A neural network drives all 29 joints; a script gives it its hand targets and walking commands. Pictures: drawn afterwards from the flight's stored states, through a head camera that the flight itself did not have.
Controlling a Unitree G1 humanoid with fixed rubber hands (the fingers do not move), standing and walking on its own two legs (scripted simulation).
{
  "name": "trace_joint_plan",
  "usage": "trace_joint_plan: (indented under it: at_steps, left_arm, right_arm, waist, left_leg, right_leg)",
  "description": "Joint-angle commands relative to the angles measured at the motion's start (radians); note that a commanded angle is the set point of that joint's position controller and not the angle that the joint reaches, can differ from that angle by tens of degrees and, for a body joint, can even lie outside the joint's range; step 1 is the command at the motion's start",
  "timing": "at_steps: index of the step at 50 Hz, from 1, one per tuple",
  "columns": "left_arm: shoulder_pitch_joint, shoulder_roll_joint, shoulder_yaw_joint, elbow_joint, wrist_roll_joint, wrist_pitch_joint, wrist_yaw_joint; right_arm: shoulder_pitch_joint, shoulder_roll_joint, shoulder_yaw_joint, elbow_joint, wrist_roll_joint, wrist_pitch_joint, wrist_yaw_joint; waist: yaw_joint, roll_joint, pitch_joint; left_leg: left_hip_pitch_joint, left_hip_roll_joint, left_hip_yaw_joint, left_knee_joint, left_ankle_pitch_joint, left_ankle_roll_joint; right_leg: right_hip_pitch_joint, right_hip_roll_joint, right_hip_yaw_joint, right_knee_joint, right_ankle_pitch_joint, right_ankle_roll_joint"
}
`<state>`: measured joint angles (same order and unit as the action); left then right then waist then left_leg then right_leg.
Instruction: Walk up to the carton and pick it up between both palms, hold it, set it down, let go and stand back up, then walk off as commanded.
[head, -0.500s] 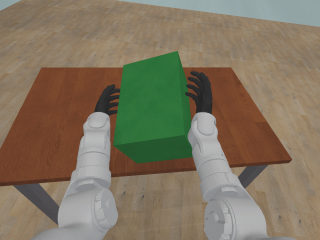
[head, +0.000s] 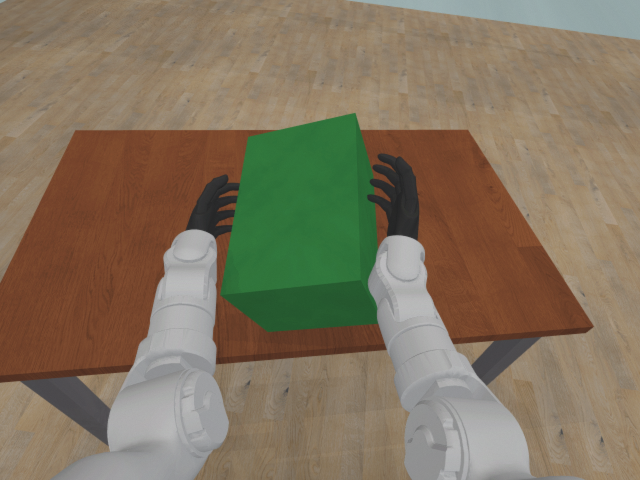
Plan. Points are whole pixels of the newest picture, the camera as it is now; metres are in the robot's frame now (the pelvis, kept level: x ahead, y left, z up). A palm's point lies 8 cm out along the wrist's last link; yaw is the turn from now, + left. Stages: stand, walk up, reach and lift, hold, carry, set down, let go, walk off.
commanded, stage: set down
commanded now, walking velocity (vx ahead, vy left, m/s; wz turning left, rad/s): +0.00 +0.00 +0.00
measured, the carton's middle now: (310, 224) +0.44 +0.01 +0.06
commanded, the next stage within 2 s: none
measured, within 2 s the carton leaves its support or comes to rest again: neither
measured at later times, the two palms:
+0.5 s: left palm (206, 230) +0.41 +0.15 +0.07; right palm (399, 228) +0.37 -0.10 +0.12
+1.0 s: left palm (204, 225) +0.44 +0.16 +0.05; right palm (386, 229) +0.40 -0.09 +0.09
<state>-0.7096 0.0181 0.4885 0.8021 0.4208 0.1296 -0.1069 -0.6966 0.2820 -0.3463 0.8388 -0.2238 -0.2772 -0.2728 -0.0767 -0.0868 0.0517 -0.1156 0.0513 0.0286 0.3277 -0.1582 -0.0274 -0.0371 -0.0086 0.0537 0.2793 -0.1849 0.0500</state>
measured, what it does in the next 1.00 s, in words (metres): stands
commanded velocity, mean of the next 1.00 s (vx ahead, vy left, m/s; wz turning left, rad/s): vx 0.00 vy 0.00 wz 0.00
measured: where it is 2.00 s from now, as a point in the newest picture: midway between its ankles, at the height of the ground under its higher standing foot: outside the picture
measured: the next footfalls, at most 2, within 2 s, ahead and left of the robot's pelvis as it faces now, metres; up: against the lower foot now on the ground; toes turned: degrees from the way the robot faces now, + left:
none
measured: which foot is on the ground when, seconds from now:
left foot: down 0.00-1.00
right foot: down 0.00-1.00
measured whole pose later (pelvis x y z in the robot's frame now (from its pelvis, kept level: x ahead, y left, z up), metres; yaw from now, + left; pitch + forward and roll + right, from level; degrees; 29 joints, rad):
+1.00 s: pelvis +0.03 +0.01 +0.00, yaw +0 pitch -1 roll -1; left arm -0.79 0.08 0.55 1.02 0.45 0.03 -0.13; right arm -0.74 0.31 -0.52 0.96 -0.38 -0.27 -0.31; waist -0.08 -0.10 0.05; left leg -0.12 0.04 0.03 0.33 -0.19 -0.02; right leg -0.04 -0.02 0.05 0.28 -0.21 0.05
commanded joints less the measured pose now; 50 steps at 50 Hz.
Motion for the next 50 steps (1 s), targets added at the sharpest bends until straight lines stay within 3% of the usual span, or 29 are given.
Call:
trace_joint_plan:
  at_steps: [1,8,10,12,14,15,16,18,19,25,27,28,29,30,31,34,35,37,39,40,41,43,45,50]
  left_arm:
    - [-0.808,-0.506,-0.339,-0.045,-0.045,-0.152,-0.166]
    - [-0.866,-0.459,-0.318,0.004,-0.045,-0.164,-0.176]
    - [-0.874,-0.456,-0.284,0.039,-0.042,-0.158,-0.180]
    - [-0.909,-0.460,-0.317,0.000,-0.063,-0.176,-0.177]
    - [-0.922,-0.446,-0.305,0.029,-0.056,-0.185,-0.176]
    - [-0.886,-0.429,-0.266,0.079,-0.039,-0.177,-0.181]
    - [-0.912,-0.444,-0.276,0.057,-0.047,-0.181,-0.177]
    - [-0.880,-0.441,-0.254,0.089,-0.040,-0.186,-0.182]
    - [-0.891,-0.435,-0.241,0.080,-0.031,-0.191,-0.188]
    - [-0.917,-0.402,-0.220,0.110,-0.024,-0.193,-0.191]
    - [-0.888,-0.408,-0.202,0.137,-0.012,-0.187,-0.199]
    - [-0.890,-0.415,-0.210,0.130,-0.018,-0.193,-0.193]
    - [-0.909,-0.425,-0.215,0.124,-0.032,-0.209,-0.192]
    - [-0.936,-0.424,-0.228,0.119,-0.038,-0.221,-0.191]
    - [-0.918,-0.399,-0.204,0.133,-0.020,-0.219,-0.193]
    - [-0.924,-0.400,-0.209,0.131,-0.018,-0.216,-0.188]
    - [-0.874,-0.407,-0.196,0.178,-0.010,-0.205,-0.191]
    - [-0.878,-0.404,-0.193,0.182,-0.003,-0.212,-0.193]
    - [-0.926,-0.407,-0.209,0.151,-0.017,-0.226,-0.189]
    - [-0.925,-0.402,-0.206,0.162,-0.021,-0.225,-0.194]
    - [-0.909,-0.394,-0.196,0.176,-0.017,-0.223,-0.194]
    - [-0.890,-0.393,-0.169,0.176,0.007,-0.231,-0.193]
    - [-0.879,-0.376,-0.169,0.190,0.002,-0.234,-0.187]
    - [-0.869,-0.370,-0.161,0.206,0.003,-0.231,-0.194]
  right_arm:
    - [-0.501,0.548,0.258,0.015,-0.164,-0.018,0.120]
    - [-0.499,0.558,0.174,0.095,-0.206,0.005,0.121]
    - [-0.542,0.571,0.166,0.045,-0.216,0.011,0.119]
    - [-0.512,0.580,0.150,0.099,-0.218,0.009,0.120]
    - [-0.504,0.578,0.134,0.120,-0.227,0.010,0.116]
    - [-0.534,0.564,0.123,0.102,-0.239,0.010,0.117]
    - [-0.527,0.583,0.104,0.112,-0.235,0.019,0.120]
    - [-0.520,0.587,0.107,0.098,-0.256,0.015,0.123]
    - [-0.516,0.588,0.098,0.124,-0.263,0.014,0.118]
    - [-0.507,0.581,0.057,0.146,-0.280,0.041,0.120]
    - [-0.519,0.618,0.072,0.114,-0.269,0.040,0.117]
    - [-0.523,0.600,0.072,0.118,-0.275,0.030,0.119]
    - [-0.518,0.613,0.078,0.105,-0.287,0.020,0.114]
    - [-0.506,0.624,0.079,0.142,-0.283,0.016,0.111]
    - [-0.505,0.621,0.067,0.155,-0.294,0.021,0.110]
    - [-0.512,0.617,0.036,0.165,-0.284,0.019,0.111]
    - [-0.494,0.624,0.038,0.159,-0.292,0.018,0.104]
    - [-0.509,0.621,0.041,0.162,-0.297,0.005,0.099]
    - [-0.512,0.625,0.024,0.166,-0.301,0.002,0.101]
    - [-0.514,0.619,0.023,0.161,-0.309,0.004,0.096]
    - [-0.493,0.614,0.014,0.181,-0.308,0.010,0.095]
    - [-0.491,0.638,0.034,0.176,-0.306,-0.008,0.094]
    - [-0.487,0.633,0.047,0.204,-0.300,-0.016,0.090]
    - [-0.469,0.622,0.023,0.210,-0.301,-0.023,0.076]
  waist:
    - [0.010,0.104,-0.528]
    - [-0.017,0.105,-0.468]
    - [-0.001,0.097,-0.469]
    - [-0.017,0.121,-0.483]
    - [-0.030,0.112,-0.476]
    - [-0.006,0.080,-0.463]
    - [-0.013,0.117,-0.473]
    - [0.002,0.111,-0.472]
    - [-0.004,0.083,-0.453]
    - [-0.019,0.091,-0.417]
    - [0.002,0.090,-0.439]
    - [-0.004,0.105,-0.443]
    - [-0.005,0.077,-0.482]
    - [-0.028,0.081,-0.511]
    - [-0.011,0.087,-0.480]
    - [-0.024,0.116,-0.453]
    - [-0.015,0.093,-0.447]
    - [-0.012,0.105,-0.473]
    - [-0.031,0.108,-0.494]
    - [-0.048,0.081,-0.488]
    - [-0.045,0.094,-0.455]
    - [-0.015,0.097,-0.506]
    - [-0.013,0.100,-0.502]
    - [-0.038,0.091,-0.481]
  left_leg:
    - [0.088,-0.092,0.146,-0.055,0.196,0.006]
    - [0.050,-0.088,0.157,-0.072,0.117,0.014]
    - [0.009,-0.090,0.151,-0.080,0.064,0.024]
    - [0.026,-0.085,0.154,-0.078,0.102,0.012]
    - [0.009,-0.088,0.153,-0.068,0.103,0.011]
    - [-0.011,-0.089,0.154,-0.065,0.102,0.023]
    - [-0.011,-0.083,0.150,-0.075,0.088,0.020]
    - [-0.029,-0.090,0.154,-0.078,0.082,0.019]
    - [-0.012,-0.088,0.158,-0.073,0.107,0.022]
    - [-0.042,-0.087,0.155,-0.090,0.057,0.028]
    - [-0.076,-0.089,0.151,-0.092,0.031,0.041]
    - [-0.069,-0.087,0.151,-0.081,0.069,0.031]
    - [-0.066,-0.085,0.148,-0.068,0.100,0.031]
    - [-0.082,-0.086,0.146,-0.065,0.096,0.030]
    - [-0.095,-0.087,0.147,-0.077,0.083,0.031]
    - [-0.085,-0.077,0.140,-0.063,0.115,0.022]
    - [-0.092,-0.081,0.146,-0.061,0.104,0.024]
    - [-0.113,-0.083,0.143,-0.048,0.142,0.022]
    - [-0.118,-0.081,0.137,-0.048,0.148,0.018]
    - [-0.117,-0.077,0.132,-0.045,0.144,0.019]
    - [-0.137,-0.083,0.132,-0.051,0.103,0.022]
    - [-0.133,-0.089,0.134,-0.045,0.151,0.023]
    - [-0.164,-0.086,0.131,-0.037,0.168,0.023]
    - [-0.164,-0.085,0.128,-0.026,0.180,0.022]
  right_leg:
    - [0.293,-0.013,-0.120,0.026,0.570,0.063]
    - [0.238,-0.021,-0.120,0.005,0.476,0.069]
    - [0.246,-0.027,-0.119,0.009,0.448,0.075]
    - [0.244,-0.025,-0.125,0.015,0.463,0.072]
    - [0.224,-0.027,-0.121,0.021,0.474,0.071]
    - [0.216,-0.029,-0.113,0.015,0.476,0.074]
    - [0.204,-0.021,-0.124,0.012,0.428,0.069]
    - [0.234,-0.028,-0.113,0.019,0.459,0.075]
    - [0.238,-0.028,-0.117,0.022,0.486,0.080]
    - [0.224,-0.035,-0.120,0.027,0.446,0.079]
    - [0.236,-0.050,-0.100,0.032,0.466,0.089]
    - [0.220,-0.036,-0.114,0.047,0.494,0.088]
    - [0.237,-0.035,-0.112,0.057,0.547,0.093]
    - [0.245,-0.038,-0.107,0.065,0.575,0.091]
    - [0.254,-0.045,-0.104,0.053,0.557,0.092]
    - [0.214,-0.033,-0.116,0.058,0.535,0.084]
    - [0.215,-0.035,-0.111,0.053,0.528,0.085]
    - [0.221,-0.038,-0.114,0.065,0.602,0.087]
    - [0.233,-0.033,-0.113,0.072,0.622,0.089]
    - [0.227,-0.032,-0.128,0.068,0.626,0.089]
    - [0.220,-0.038,-0.120,0.073,0.599,0.091]
    - [0.243,-0.045,-0.109,0.076,0.652,0.091]
    - [0.235,-0.042,-0.112,0.098,0.708,0.096]
    - [0.224,-0.043,-0.117,0.094,0.723,0.094]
